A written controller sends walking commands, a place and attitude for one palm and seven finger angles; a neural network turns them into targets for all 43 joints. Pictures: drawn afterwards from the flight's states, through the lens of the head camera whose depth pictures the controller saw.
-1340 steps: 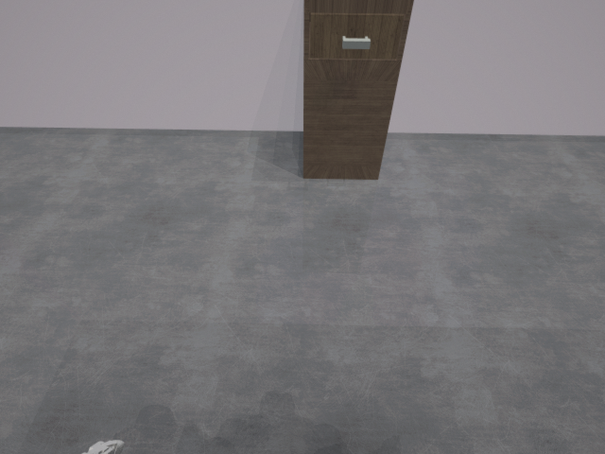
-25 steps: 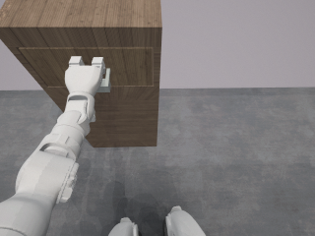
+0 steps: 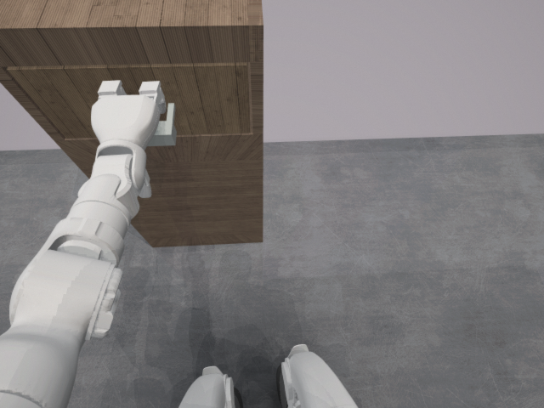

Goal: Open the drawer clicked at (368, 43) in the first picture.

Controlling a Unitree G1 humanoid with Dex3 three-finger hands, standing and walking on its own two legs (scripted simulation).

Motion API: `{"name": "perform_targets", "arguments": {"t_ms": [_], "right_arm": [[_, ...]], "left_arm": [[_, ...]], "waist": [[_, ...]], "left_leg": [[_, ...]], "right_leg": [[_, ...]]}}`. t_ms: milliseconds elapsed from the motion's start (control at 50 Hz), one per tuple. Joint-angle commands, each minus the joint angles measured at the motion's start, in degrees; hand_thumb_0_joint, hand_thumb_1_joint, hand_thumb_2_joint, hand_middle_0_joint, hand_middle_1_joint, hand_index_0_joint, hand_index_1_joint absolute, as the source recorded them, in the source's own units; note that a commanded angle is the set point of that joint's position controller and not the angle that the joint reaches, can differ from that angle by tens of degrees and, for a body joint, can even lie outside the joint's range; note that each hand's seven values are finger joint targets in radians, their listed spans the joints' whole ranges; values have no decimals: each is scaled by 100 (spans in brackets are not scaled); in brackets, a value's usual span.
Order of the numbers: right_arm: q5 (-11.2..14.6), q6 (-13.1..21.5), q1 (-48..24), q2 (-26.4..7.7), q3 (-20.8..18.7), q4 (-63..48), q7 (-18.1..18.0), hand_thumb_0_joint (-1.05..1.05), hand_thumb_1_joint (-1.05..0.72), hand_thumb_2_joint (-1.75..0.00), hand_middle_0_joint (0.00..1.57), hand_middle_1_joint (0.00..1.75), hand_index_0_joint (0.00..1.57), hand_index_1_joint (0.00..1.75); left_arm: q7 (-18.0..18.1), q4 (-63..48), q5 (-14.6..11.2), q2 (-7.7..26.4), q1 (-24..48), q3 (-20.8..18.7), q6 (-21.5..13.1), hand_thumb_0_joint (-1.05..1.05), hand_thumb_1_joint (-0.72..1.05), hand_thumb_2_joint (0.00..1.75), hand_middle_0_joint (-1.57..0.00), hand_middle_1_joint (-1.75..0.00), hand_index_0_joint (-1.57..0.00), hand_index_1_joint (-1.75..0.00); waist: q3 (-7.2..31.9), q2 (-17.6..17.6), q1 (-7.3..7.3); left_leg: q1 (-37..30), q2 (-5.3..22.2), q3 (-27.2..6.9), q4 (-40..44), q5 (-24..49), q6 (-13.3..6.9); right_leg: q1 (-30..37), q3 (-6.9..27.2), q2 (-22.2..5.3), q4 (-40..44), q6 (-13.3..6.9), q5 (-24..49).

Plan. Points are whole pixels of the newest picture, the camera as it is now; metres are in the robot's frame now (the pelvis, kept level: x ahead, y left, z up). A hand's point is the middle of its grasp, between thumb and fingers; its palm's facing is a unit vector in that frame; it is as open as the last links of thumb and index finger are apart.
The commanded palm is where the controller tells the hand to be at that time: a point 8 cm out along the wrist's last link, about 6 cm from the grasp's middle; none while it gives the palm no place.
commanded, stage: lift the fingers back up to retry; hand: left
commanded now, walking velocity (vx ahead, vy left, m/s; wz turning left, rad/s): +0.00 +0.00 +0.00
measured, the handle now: (143, 122) +0.57 +0.14 +0.01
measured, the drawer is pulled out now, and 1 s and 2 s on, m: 0.00 0.00 0.00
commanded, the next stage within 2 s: re-aim the fingers above the handle in 0.74 s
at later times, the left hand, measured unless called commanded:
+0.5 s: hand (112, 126) +0.52 +0.17 +0.06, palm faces -0.05 -0.03 -1.00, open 13.9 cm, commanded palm +0.50 +0.17 +0.12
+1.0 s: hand (108, 125) +0.52 +0.17 +0.07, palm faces -0.02 -0.03 -1.00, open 13.9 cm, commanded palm +0.50 +0.17 +0.13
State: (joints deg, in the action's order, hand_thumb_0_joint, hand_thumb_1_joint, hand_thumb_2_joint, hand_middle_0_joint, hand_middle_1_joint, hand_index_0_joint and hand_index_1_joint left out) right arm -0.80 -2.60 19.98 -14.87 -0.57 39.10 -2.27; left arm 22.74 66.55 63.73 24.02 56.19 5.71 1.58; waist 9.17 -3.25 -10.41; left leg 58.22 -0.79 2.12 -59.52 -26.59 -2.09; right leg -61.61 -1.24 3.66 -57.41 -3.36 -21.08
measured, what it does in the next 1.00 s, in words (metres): shifts its weight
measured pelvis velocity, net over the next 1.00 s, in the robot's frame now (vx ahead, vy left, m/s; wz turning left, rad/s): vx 0.05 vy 0.02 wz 0.01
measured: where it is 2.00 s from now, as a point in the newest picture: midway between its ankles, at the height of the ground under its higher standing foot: outside the picture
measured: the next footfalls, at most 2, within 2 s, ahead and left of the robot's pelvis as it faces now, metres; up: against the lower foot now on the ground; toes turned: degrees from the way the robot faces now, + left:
none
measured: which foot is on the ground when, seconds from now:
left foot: down 0.00-1.00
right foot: down 0.00-1.00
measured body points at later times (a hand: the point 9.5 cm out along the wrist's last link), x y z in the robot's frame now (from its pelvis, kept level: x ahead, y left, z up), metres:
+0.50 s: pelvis +0.03 +0.01 +0.04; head +0.14 +0.00 +0.48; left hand +0.52 +0.17 +0.12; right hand +0.04 -0.26 -0.09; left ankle +0.01 +0.10 -0.66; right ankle +0.05 -0.08 -0.66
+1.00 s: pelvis +0.05 +0.02 +0.05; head +0.14 +0.01 +0.49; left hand +0.51 +0.17 +0.13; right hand +0.10 -0.24 -0.09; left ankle +0.01 +0.10 -0.66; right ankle +0.05 -0.08 -0.66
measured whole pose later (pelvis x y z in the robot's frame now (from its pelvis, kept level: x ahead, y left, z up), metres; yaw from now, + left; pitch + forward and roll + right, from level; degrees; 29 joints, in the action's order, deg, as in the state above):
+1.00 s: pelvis +0.05 +0.02 +0.05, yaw +1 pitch +18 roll -1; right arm -0.9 -6.8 17.3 -13.1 -3.6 40.2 -0.4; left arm 21.1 56.9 62.7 18.2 45.5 9.1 -0.1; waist 8.3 -3.4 -4.5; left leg 37.4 -2.0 1.1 -43.2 -24.0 -3.0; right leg -40.2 -0.8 3.0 -41.4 -2.1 -19.3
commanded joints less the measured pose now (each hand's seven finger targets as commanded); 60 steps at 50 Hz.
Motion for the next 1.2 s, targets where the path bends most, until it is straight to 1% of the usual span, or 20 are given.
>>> {"name": "perform_targets", "arguments": {"t_ms": [0, 40, 180, 240, 300, 420, 560, 580, 620, 660, 740, 800, 840, 880, 960, 1000, 1040, 1120, 1160, 1180], "right_arm": [[-7, 84, 839, -855, -320, -353, -82, 0, -90, -90, 20, 30, 20, 30], [0, 68, 835, -863, -317, -343, -98, 0, -90, -90, 20, 30, 20, 30], [-5, 32, 793, -827, -391, -309, -101, 0, -90, -90, 20, 30, 20, 30], [31, 28, 797, -812, -419, -247, -104, 0, -90, -90, 20, 30, 20, 30], [42, 50, 858, -805, -486, -185, -110, 0, -90, -90, 20, 30, 20, 30], [26, -29, 832, -767, -551, -109, -55, 0, -90, -90, 20, 30, 20, 30], [0, -235, 620, -755, -535, -234, 43, 0, -90, -90, 20, 30, 20, 30], [-1, -263, 594, -743, -538, -256, 63, 0, -90, -90, 20, 30, 20, 30], [30, -312, 552, -751, -542, -288, 95, 0, -90, -90, 20, 30, 20, 30], [24, -345, 506, -767, -552, -331, 95, 0, -90, -90, 20, 30, 20, 30], [3, -368, 447, -716, -584, -366, 82, 0, -90, -90, 20, 30, 20, 30], [-37, -341, 463, -685, -622, -320, 92, 0, -90, -90, 20, 30, 20, 30], [-42, -354, 443, -668, -602, -285, 105, 0, -90, -90, 20, 30, 20, 30], [-58, -358, 447, -682, -607, -239, 114, 0, -90, -90, 20, 30, 20, 30], [-43, -364, 414, -672, -602, -212, 151, 0, -90, -90, 20, 30, 20, 30], [-39, -373, 426, -685, -599, -209, 141, 0, -90, -90, 20, 30, 20, 30], [-35, -367, 417, -671, -600, -231, 142, 0, -90, -90, 20, 30, 20, 30], [-28, -373, 407, -707, -573, -233, 91, 0, -90, -90, 20, 30, 20, 30], [-32, -343, 376, -674, -563, -272, 91, 0, -90, -90, 20, 30, 20, 30], [-36, -340, 358, -687, -563, -277, 80, 0, -90, -90, 20, 30, 20, 30]], "left_arm": [[21, -711, -131, 1632, 2034, -439, 146, 0, -50, 30, -30, -120, -30, -120], [63, -847, -133, 1854, 2109, -597, 139, 0, -50, 30, -30, -120, -30, -120], [186, -1368, -168, 1819, 2183, -713, 7, 0, -50, 30, -30, -120, -30, -120], [135, -1290, -161, 1392, 2017, -402, -5, 0, -50, 30, -30, -120, -30, -120], [31, -1529, -227, 1054, 2302, -132, -136, 0, -50, 30, -30, -120, -30, -120], [-102, -1727, -285, 597, 2073, 92, -327, 0, -50, 30, -30, -120, -30, -120], [26, -1653, -174, 898, 1560, -270, -108, 0, -50, 30, -30, -120, -30, -120], [10, -1712, -177, 710, 1566, -141, -80, 0, -50, 30, -30, -120, -30, -120], [-40, -1568, -194, 510, 1268, -23, 21, 0, -50, 30, -30, -120, -30, -120], [-59, -1781, -214, 724, 1363, -182, 28, 0, -50, 30, -30, -120, -30, -120], [-115, -2080, -183, 502, 1389, -28, -119, 0, -50, 30, -30, -120, -30, -120], [-89, -2440, -195, 462, 1656, -12, -295, 0, -50, 30, -30, -120, -30, -120], [-28, -2214, -147, 327, 1466, 66, -265, 0, -50, 30, -30, -120, -30, -120], [50, -2225, -142, 540, 1686, -107, -250, 0, -50, 30, -30, -120, -30, -120], [101, -1961, -130, 243, 1648, 124, -87, 0, -50, 30, -30, -120, -30, -120], [76, -1969, -141, 361, 1713, 57, -52, 0, -50, 30, -30, -120, -30, -120], [24, -1986, -185, 181, 1726, 187, -46, 0, -50, 30, -30, -120, -30, -120], [-19, -1913, -181, 607, 1635, -123, -98, 0, -50, 30, -30, -120, -30, -120], [4, -1928, -145, 507, 1575, -52, -131, 0, -50, 30, -30, -120, -30, -120], [23, -1906, -147, 723, 1516, -252, -154, 0, -50, 30, -30, -120, -30, -120]], "waist": [[2612, 223, 41], [2715, 180, 97], [3120, 66, 198], [2660, 192, 139], [2658, 83, 21], [2444, -128, 126], [2349, 57, 412], [2435, 72, 408], [2149, 235, 408], [2297, 252, 447], [2379, 250, 414], [2531, -6, 392], [2399, 100, 379], [2398, 73, 394], [2261, 100, 332], [2421, 73, 355], [2435, 165, 321], [2366, 288, 379], [2298, 183, 419], [2356, 213, 477]], "left_leg": [[-621, -149, -125, 716, 759, -138], [-767, -147, -129, 787, 874, -139], [-1574, -120, -153, 1096, 1551, -121], [-1796, -107, -170, 1298, 1572, -102], [-2318, -82, -222, 1436, 1798, -105], [-3089, -59, -300, 1629, 2550, -46], [-3135, -60, -225, 1808, 3281, -3], [-3211, -54, -221, 1804, 3496, 6], [-3193, -27, -203, 1859, 3472, 6], [-3237, -29, -182, 1902, 3495, -9], [-3492, -14, -213, 1851, 3770, -10], [-3819, 35, -282, 1776, 4186, 23], [-3729, 29, -296, 1754, 4122, 52], [-3659, 17, -296, 1750, 4073, 53], [-3568, 10, -282, 1785, 3704, 67], [-3595, -2, -291, 1794, 3729, 57], [-3593, -2, -278, 1809, 3669, 37], [-3342, -36, -231, 1880, 3346, 8], [-3236, -58, -188, 1934, 3192, 7], [-3179, -73, -174, 1929, 3148, 2]], "right_leg": [[2572, 449, -156, 1010, 242, 870], [2727, 457, -153, 1061, 237, 967], [3222, 413, -123, 1287, 210, 1629], [3177, 356, -109, 1515, 214, 1616], [3072, 301, -88, 1665, 190, 1660], [2954, 170, -41, 1800, 118, 1947], [3505, 130, -30, 1828, 90, 2548], [3571, 130, -33, 1823, 87, 2701], [3520, 117, -19, 1890, 102, 2660], [3718, 161, -41, 1902, 109, 2784], [3677, 170, -45, 1905, 119, 2852], [3476, 147, -41, 1855, 111, 2833], [3359, 97, -26, 1828, 109, 2736], [3383, 107, -26, 1806, 84, 2732], [3264, 78, -17, 1842, 89, 2507], [3364, 113, -27, 1832, 87, 2559], [3424, 115, -29, 1867, 99, 2598], [3644, 172, -47, 1895, 96, 2636], [3706, 177, -60, 1909, 84, 2598], [3808, 200, -61, 1909, 71, 2611]]}}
